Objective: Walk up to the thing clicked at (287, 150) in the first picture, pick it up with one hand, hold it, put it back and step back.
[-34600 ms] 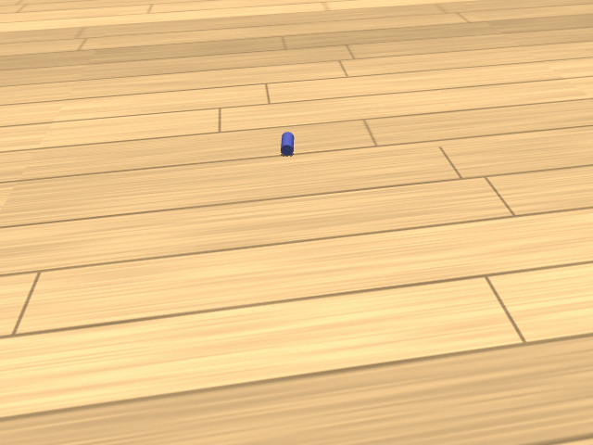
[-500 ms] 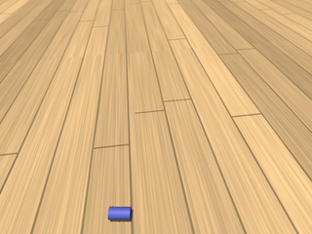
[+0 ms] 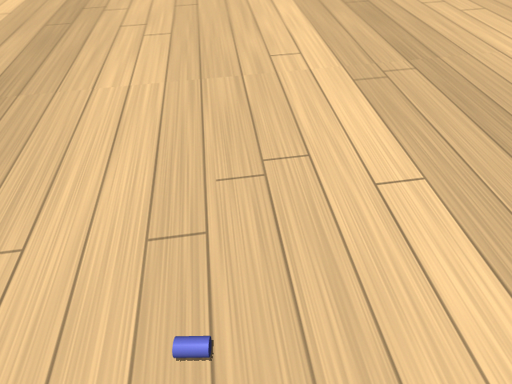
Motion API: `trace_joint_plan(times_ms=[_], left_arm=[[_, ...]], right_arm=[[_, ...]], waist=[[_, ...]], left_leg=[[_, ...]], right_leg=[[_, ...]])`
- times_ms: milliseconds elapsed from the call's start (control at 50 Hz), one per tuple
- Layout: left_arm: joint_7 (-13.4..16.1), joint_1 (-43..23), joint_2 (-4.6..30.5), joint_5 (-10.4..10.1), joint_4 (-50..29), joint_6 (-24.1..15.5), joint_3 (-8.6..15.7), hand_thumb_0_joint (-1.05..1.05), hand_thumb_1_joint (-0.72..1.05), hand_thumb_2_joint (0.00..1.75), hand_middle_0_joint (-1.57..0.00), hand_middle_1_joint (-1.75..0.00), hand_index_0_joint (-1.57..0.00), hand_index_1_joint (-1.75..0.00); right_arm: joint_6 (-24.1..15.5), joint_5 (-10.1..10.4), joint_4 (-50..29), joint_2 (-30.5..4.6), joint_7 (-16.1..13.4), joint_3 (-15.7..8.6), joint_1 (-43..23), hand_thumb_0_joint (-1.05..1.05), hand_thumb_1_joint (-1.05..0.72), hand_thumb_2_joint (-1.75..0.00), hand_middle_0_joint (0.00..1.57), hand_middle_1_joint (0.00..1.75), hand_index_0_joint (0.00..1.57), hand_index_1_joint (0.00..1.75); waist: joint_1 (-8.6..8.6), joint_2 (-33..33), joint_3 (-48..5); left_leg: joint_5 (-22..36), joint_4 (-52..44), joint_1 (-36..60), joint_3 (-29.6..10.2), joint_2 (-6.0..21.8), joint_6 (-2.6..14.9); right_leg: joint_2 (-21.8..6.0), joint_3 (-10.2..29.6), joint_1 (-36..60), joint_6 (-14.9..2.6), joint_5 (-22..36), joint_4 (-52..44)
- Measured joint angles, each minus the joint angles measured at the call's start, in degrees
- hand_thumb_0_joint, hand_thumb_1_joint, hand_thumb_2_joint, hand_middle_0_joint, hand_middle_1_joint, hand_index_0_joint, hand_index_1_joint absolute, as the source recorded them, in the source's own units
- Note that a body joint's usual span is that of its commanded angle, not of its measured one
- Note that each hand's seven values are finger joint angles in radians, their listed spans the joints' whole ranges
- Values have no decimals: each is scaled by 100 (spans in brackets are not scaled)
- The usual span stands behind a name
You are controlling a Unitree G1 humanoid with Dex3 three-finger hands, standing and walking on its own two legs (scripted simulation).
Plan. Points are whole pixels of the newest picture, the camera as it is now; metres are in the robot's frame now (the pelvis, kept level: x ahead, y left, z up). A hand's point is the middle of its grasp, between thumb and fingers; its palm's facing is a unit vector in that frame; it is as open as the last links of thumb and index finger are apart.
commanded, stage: stand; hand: left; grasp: from above
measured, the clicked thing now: (192, 346) +0.41 +0.28 -0.74
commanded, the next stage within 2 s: step back in 1.08 s
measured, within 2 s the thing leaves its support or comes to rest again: neither
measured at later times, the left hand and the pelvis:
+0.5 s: hand out of the picture +0.08 +0.24 -0.16, palm faces +0.00 -0.94 -0.34, open 7.4 cm; pelvis +0.00 -0.01 +0.00, yaw +0 degrees
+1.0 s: hand out of the picture +0.08 +0.24 -0.16, palm faces -0.01 -0.94 -0.34, open 7.4 cm; pelvis +0.01 -0.01 +0.00, yaw +0 degrees
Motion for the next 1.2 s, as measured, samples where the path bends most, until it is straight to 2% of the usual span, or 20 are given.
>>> trace_joint_plan(times_ms=[1080,1140,1200], left_arm=[[-85,-119,147,-40,-50,-19,-43,1,90,89,-20,-30,-20,-30],[-87,-169,168,-119,-211,9,78,1,90,89,-21,-30,-21,-30],[-56,-287,227,-132,-443,45,170,1,90,89,-21,-30,-21,-30]], right_arm=[[-39,25,9,-125,42,63,-156,1,-90,-90,20,30,20,30],[42,83,-142,-194,88,34,-276,1,-90,-90,21,30,20,30],[108,133,-375,-305,93,-29,-421,0,-90,-90,21,30,20,30]], waist=[[-8,2,-48],[-53,49,82],[-82,47,391]], left_leg=[[65,-273,119,34,100,-111],[-65,178,-210,5,117,-56],[-203,1016,-710,31,36,113]], right_leg=[[92,24,-13,-107,-42,-36],[118,7,-234,-130,-93,199],[69,19,-470,-143,-130,478]])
